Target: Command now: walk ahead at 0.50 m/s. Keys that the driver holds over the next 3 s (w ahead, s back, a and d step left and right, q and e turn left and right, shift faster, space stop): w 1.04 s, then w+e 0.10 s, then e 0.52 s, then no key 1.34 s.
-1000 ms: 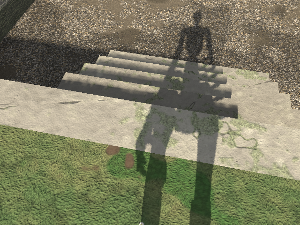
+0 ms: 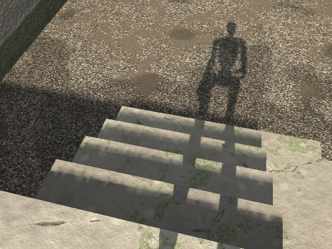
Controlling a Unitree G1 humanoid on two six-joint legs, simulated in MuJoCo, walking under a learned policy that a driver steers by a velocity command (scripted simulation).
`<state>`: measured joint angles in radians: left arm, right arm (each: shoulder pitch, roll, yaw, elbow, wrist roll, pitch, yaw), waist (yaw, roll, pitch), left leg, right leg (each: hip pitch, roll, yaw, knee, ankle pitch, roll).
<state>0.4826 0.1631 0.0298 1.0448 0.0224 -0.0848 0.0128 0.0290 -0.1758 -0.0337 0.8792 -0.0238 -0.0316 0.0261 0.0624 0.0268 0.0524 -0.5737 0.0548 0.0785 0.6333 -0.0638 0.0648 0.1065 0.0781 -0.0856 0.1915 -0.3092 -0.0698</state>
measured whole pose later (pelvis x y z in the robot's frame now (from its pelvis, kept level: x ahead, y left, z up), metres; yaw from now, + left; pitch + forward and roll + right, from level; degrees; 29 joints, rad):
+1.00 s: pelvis +0.45 +0.01 +0.00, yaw -1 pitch -1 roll +0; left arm 0.55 0.23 0.03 0.99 0.01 -0.09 0.02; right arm 0.19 -0.26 -0.09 0.94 -0.03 0.04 0.01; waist 0.04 0.03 -0.01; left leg -0.68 0.05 -0.10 0.93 0.08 0.04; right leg -0.02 0.08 -0.06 0.42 -0.39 -0.10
